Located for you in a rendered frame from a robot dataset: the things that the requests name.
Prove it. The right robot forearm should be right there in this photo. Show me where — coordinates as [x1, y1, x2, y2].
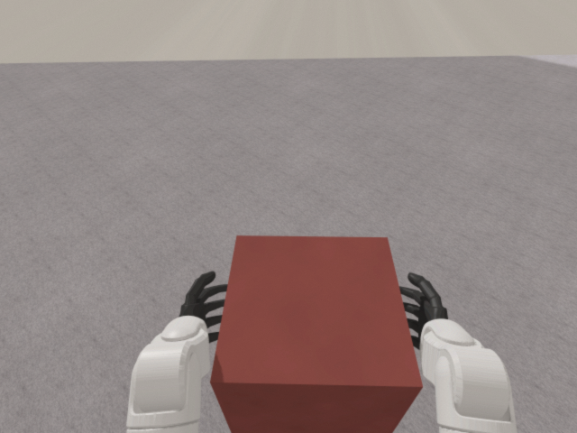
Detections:
[419, 318, 517, 433]

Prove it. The carton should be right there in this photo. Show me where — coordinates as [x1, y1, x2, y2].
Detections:
[210, 235, 423, 433]

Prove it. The robot right hand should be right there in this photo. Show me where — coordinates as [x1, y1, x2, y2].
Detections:
[399, 272, 448, 350]

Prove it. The robot left hand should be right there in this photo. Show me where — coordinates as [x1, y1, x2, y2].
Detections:
[179, 272, 228, 343]

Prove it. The left robot forearm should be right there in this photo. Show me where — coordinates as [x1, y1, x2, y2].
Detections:
[126, 316, 210, 433]

